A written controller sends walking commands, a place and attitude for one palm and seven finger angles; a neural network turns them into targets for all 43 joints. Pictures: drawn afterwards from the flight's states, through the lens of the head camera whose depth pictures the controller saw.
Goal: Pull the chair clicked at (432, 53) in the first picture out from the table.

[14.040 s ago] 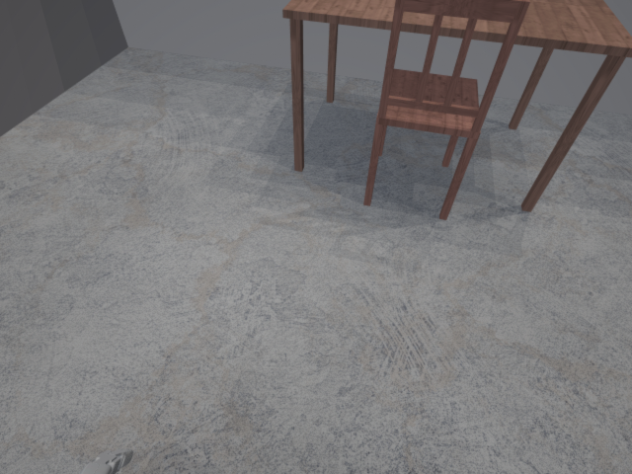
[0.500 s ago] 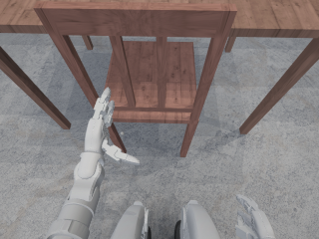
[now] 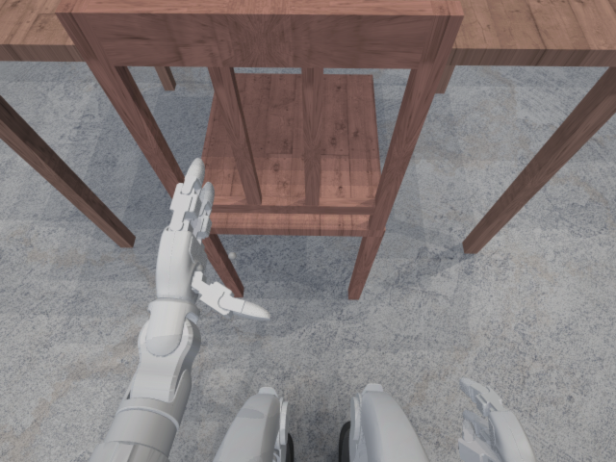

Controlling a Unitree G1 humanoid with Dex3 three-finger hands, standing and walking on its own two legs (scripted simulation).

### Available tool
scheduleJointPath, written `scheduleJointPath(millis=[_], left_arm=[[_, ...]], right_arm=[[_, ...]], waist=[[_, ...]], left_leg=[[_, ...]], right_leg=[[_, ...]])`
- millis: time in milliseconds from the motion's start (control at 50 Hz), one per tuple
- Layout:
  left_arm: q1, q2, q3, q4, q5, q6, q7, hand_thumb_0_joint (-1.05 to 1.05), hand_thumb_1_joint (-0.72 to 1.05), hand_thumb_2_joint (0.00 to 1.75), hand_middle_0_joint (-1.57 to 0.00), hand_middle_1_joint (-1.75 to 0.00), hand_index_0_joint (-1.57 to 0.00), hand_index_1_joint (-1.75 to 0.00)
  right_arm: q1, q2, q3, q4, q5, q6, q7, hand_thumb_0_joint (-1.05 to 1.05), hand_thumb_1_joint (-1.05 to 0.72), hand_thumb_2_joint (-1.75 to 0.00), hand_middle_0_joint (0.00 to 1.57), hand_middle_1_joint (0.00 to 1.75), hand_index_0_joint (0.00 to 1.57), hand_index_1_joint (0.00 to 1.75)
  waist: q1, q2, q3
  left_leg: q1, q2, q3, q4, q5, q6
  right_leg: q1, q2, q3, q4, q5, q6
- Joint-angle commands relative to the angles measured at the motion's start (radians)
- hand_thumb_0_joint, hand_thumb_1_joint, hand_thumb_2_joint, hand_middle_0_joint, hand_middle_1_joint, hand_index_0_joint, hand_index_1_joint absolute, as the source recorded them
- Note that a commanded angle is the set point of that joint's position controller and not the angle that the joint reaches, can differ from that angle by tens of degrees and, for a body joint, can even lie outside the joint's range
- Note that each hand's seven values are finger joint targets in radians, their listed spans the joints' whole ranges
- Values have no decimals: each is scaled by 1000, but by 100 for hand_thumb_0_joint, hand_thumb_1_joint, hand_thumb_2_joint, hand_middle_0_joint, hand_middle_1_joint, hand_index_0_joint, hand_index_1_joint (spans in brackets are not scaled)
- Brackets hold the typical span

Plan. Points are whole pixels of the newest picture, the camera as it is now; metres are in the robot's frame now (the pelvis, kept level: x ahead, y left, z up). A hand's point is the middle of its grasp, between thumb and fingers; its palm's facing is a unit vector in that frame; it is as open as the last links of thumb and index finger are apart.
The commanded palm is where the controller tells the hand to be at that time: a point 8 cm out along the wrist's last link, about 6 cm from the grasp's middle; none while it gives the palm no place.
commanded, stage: aim the fingers beside a spindle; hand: left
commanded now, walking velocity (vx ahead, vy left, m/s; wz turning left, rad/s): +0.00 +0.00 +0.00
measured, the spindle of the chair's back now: (241, 147) +0.52 +0.11 +0.03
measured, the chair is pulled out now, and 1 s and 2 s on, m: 0.00 0.00 0.00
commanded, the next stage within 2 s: push the fingers through the gap in 1.78 s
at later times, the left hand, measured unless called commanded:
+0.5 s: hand (243, 264) +0.36 +0.10 +0.00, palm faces -0.08 -1.00 -0.02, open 17.0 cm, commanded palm +0.34 +0.15 +0.02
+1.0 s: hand (236, 246) +0.36 +0.10 +0.04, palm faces -0.01 -1.00 -0.05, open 16.9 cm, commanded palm +0.34 +0.16 +0.02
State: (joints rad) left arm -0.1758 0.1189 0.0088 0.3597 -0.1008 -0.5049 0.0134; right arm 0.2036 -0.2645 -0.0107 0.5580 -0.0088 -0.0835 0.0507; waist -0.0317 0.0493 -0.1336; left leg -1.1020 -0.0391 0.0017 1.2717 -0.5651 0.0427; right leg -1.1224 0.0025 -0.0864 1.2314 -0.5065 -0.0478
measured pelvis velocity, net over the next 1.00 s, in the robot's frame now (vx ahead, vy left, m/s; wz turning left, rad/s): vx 0.00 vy -0.01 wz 0.00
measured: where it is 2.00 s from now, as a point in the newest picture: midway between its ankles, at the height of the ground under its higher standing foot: outside the picture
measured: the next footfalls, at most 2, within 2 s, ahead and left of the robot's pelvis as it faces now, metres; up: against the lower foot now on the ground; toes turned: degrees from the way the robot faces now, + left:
none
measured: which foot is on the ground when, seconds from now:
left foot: down 0.00-1.00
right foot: down 0.00-1.00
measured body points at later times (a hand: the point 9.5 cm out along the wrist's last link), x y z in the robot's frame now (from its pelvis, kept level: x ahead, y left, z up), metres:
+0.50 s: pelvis +0.00 +0.00 +0.00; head +0.12 -0.01 +0.43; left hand +0.35 +0.15 +0.01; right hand +0.16 -0.25 -0.12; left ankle +0.02 +0.09 -0.62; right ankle +0.04 -0.10 -0.62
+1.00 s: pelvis +0.00 -0.01 +0.00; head +0.12 -0.02 +0.43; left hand +0.36 +0.15 +0.05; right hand +0.15 -0.25 -0.12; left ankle +0.02 +0.09 -0.62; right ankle +0.04 -0.10 -0.62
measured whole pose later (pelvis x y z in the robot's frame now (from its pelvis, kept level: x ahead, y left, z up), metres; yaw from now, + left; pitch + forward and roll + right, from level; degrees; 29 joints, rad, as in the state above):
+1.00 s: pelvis +0.00 -0.01 +0.00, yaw +0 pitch +23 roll -1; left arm -0.22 0.12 0.03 0.39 -0.08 -0.53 0.03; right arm 0.19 -0.26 -0.01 0.56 -0.01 -0.08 0.05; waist -0.04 0.04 -0.14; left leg -1.11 -0.04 0.00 1.27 -0.57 0.04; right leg -1.13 0.01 -0.08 1.24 -0.51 -0.06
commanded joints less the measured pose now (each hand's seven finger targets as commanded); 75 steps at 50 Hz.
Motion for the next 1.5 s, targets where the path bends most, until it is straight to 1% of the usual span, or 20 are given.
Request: scheduleJointPath(millis=[0, 80, 140, 200, 380, 420, 520, 540, 620, 700, 760, 840, 860, 940, 1000, 1100, 1200, 1360, 1420, 1480], left_arm=[[-226, 34, -12, -48, 26, -33, 11, 0, -50, 30, -6, -8, -6, -8], [-235, 33, -3, 47, 22, 15, -28, 0, -50, 30, -6, -8, -6, -8], [-285, 134, 94, -132, -4, -29, -16, 0, -50, 30, -6, -8, -6, -8], [-268, 143, 92, -326, -13, -95, 12, 0, -50, 30, -6, -8, -6, -8], [-256, -7, -58, 48, 8, 9, -64, 0, -50, 30, -6, -8, -6, -8], [-282, 18, -30, 17, -4, 9, -71, 0, -50, 30, -6, -8, -6, -8], [-301, 151, 93, -336, -11, -98, 14, 0, -50, 30, -6, -8, -6, -8], [-293, 185, 121, -345, -8, -107, 35, 0, -50, 30, -6, -8, -6, -8], [-180, 97, 73, -113, 14, -60, 34, 0, -50, 30, -6, -8, -6, -8], [-206, -2, -38, 72, 15, 18, -52, 0, -50, 30, -6, -8, -6, -8], [-295, 6, -44, -32, -14, 1, -78, 0, -50, 30, -6, -8, -6, -8], [-375, 186, 112, -314, -23, -102, -1, 0, -50, 30, -6, -8, -6, -8], [-340, 173, 103, -328, -11, -116, 18, 0, -50, 30, -6, -8, -6, -8], [-209, 138, 114, -118, 20, -81, 50, 0, -50, 30, -6, -8, -6, -8], [-188, 61, 43, 76, 27, -4, -6, 0, -50, 30, -6, -8, -6, -8], [-258, 69, 35, -66, -40, -8, -90, 0, -50, 30, -6, -8, -6, -8], [-309, 146, 84, -323, -39, -124, -25, 0, -50, 30, -6, -8, -6, -8], [-190, 32, 12, 81, 4, 8, -61, 0, -50, 30, -6, -8, -6, -8], [-286, 72, 41, -11, -23, 2, -81, 0, -50, 30, -6, -8, -6, -8], [-347, 166, 111, -260, -38, -77, -55, 0, -50, 30, -6, -8, -6, -8]], right_arm=[[21, -136, -44, -85, 12, -22, 4, 0, -90, -90, 20, 30, 20, 30], [6, -144, -42, -103, 27, -4, -3, 0, -90, -90, 20, 30, 20, 30], [9, -139, -46, -129, 14, -12, -9, 0, -90, -90, 20, 30, 20, 30], [15, -116, -41, -145, 2, -24, 0, 0, -90, -90, 20, 30, 20, 30], [6, -141, -38, -93, 35, -12, -7, 0, -90, -90, 20, 30, 20, 30], [4, -142, -40, -105, 33, -15, -14, 0, -90, -90, 20, 30, 20, 30], [20, -123, -45, -135, -1, -37, -4, 0, -90, -90, 20, 30, 20, 30], [27, -124, -42, -132, -3, -37, -3, 0, -90, -90, 20, 30, 20, 30], [13, -119, -40, -108, 5, -19, 8, 0, -90, -90, 20, 30, 20, 30], [2, -138, -36, -107, 36, 0, 0, 0, -90, -90, 20, 30, 20, 30], [3, -142, -44, -119, 33, -13, -12, 0, -90, -90, 20, 30, 20, 30], [25, -138, -46, -120, 4, -41, -18, 0, -90, -90, 20, 30, 20, 30], [27, -130, -41, -119, -2, -43, -12, 0, -90, -90, 20, 30, 20, 30], [22, -119, -39, -105, -1, -26, 4, 0, -90, -90, 20, 30, 20, 30], [14, -133, -35, -93, 19, -2, 5, 0, -90, -90, 20, 30, 20, 30], [5, -136, -43, -128, 28, -11, -12, 0, -90, -90, 20, 30, 20, 30], [28, -124, -43, -112, 3, -52, -12, 0, -90, -90, 20, 30, 20, 30], [8, -143, -40, -95, 28, -15, -1, 0, -90, -90, 20, 30, 20, 30], [3, -142, -41, -113, 26, -15, -12, 0, -90, -90, 20, 30, 20, 30], [11, -133, -42, -131, 9, -35, -15, 0, -90, -90, 20, 30, 20, 30]], waist=[[-51, -106, -348], [-30, -100, -333], [8, -30, -483], [21, 16, -596], [-65, -126, -271], [-45, -100, -316], [18, 50, -618], [13, 37, -608], [-24, -116, -424], [-52, -134, -273], [-43, -80, -361], [2, 35, -568], [4, 48, -588], [-14, -89, -470], [-40, -141, -317], [-19, -82, -426], [-12, 7, -545], [-41, -115, -306], [-26, -78, -381], [6, 31, -560]], left_leg=[[175, 22, -73, -155, 271, -16], [124, 8, -50, -170, 192, -10], [184, 4, -47, -152, 286, -15], [284, 8, -61, -149, 424, -30], [98, 11, -53, -159, 150, -5], [116, 6, -51, -160, 158, -5], [330, 7, -70, -141, 441, -34], [318, 8, -74, -139, 456, -37], [145, 11, -48, -144, 313, -15], [85, 9, -43, -168, 158, -5], [153, 9, -50, -161, 184, -5], [275, 5, -67, -138, 354, -21], [312, 8, -75, -140, 414, -28], [166, 7, -51, -140, 354, -15], [70, 6, -35, -155, 203, -9], [124, 2, -27, -147, 238, -7], [266, 8, -61, -136, 382, -17], [102, 7, -43, -159, 195, -10], [118, 2, -39, -148, 210, -8], [243, 3, -54, -139, 343, -19]], right_leg=[[250, -7, 65, -156, 212, 15], [265, -14, 81, -178, 135, 9], [342, -13, 95, -151, 240, 5], [407, -12, 95, -127, 380, 3], [242, -14, 92, -201, 96, 13], [259, -16, 96, -199, 95, 9], [364, -12, 88, -125, 361, 3], [368, -7, 84, -119, 378, 2], [374, -7, 95, -151, 316, 14], [270, -11, 97, -205, 110, 13], [269, -13, 94, -197, 127, 10], [348, -7, 97, -141, 294, 6], [349, -8, 90, -127, 340, 3], [381, -5, 95, -136, 346, 12], [314, -11, 102, -184, 183, 17], [371, -17, 129, -199, 214, 14], [378, -7, 101, -148, 347, 9], [268, -11, 86, -183, 149, 12], [306, -13, 107, -185, 163, 10], [368, -9, 105, -146, 298, 5]])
